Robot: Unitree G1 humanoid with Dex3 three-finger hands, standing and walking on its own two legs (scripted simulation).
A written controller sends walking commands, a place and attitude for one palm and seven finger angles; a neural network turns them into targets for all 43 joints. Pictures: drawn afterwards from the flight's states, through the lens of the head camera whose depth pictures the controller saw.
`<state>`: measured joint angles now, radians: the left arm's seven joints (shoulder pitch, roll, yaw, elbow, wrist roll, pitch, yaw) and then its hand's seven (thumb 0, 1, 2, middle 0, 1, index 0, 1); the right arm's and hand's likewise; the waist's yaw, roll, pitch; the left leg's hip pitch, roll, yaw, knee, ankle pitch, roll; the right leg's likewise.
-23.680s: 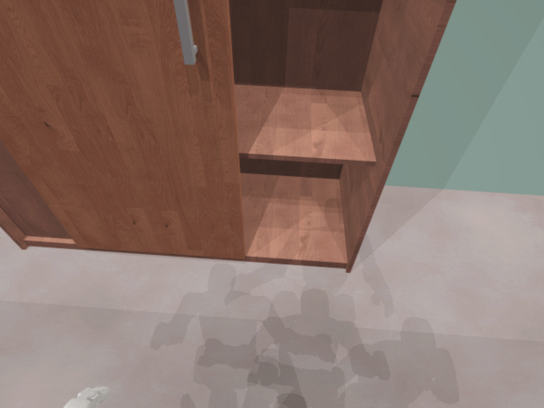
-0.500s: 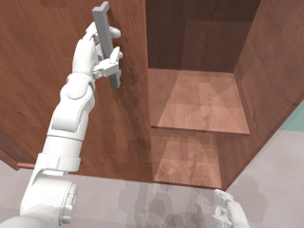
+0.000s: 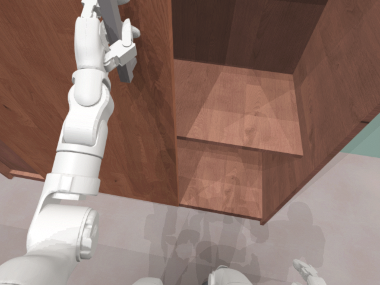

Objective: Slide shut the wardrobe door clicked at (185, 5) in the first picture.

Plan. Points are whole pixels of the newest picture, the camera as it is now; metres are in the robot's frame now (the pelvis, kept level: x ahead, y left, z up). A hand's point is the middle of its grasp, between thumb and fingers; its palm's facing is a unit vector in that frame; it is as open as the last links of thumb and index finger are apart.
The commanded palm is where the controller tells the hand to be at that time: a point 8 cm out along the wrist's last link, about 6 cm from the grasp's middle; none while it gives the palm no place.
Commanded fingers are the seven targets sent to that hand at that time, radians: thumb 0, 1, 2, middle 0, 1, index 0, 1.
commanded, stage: step sideways, sliding the door along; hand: left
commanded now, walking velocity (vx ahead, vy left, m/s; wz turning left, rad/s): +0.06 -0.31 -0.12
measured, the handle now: (119, 26) +0.48 +0.18 +0.25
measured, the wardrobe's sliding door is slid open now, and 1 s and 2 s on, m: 0.43 0.23 0.00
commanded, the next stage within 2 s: none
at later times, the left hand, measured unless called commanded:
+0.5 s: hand (163, 47) +0.45 +0.10 +0.24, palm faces +0.35 -0.93 -0.08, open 6.6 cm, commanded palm +0.41 +0.07 +0.24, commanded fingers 0.00 0.90 0.90 -0.45 -1.40 -0.45 -1.40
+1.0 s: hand (252, 60) +0.43 -0.05 +0.24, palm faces +0.26 -0.96 -0.06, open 6.7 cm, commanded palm +0.40 -0.07 +0.23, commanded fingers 0.00 0.90 0.90 -0.45 -1.40 -0.45 -1.40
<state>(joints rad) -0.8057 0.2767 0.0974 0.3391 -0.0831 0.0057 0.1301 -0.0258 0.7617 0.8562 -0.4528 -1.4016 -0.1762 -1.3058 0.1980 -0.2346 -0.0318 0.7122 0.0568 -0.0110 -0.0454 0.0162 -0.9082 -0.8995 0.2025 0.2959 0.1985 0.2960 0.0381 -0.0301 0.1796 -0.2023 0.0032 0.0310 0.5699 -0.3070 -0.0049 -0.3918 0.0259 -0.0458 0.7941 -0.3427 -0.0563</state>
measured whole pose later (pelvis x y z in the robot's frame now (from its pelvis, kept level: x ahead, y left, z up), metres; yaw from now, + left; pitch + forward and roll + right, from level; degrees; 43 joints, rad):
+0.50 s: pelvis +0.07 -0.12 +0.00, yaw +5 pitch -3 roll -2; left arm -0.59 0.27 0.14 -0.06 -0.08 0.03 0.15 -0.04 0.72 0.84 -0.46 -1.41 -0.17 -1.29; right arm -0.01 -0.22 -0.05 0.62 0.07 -0.03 0.00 0.01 -0.91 -0.90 0.21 0.30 0.20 0.30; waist 0.11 0.05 0.25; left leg -0.20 0.16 0.00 0.60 -0.27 -0.06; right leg -0.34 -0.04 -0.07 0.64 -0.18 0.02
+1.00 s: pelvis +0.09 -0.22 +0.01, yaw +2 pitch -4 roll -1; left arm -0.40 0.15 0.07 -0.30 -0.03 -0.06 0.14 -0.04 0.75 0.80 -0.45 -1.47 -0.13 -1.23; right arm 0.03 -0.18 -0.04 0.57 0.03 -0.06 0.09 0.02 -0.91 -0.90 0.20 0.30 0.20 0.30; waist 0.15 0.04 0.28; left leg -0.15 0.22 0.09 0.51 -0.27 -0.13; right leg -0.38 0.04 -0.02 0.81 -0.40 -0.01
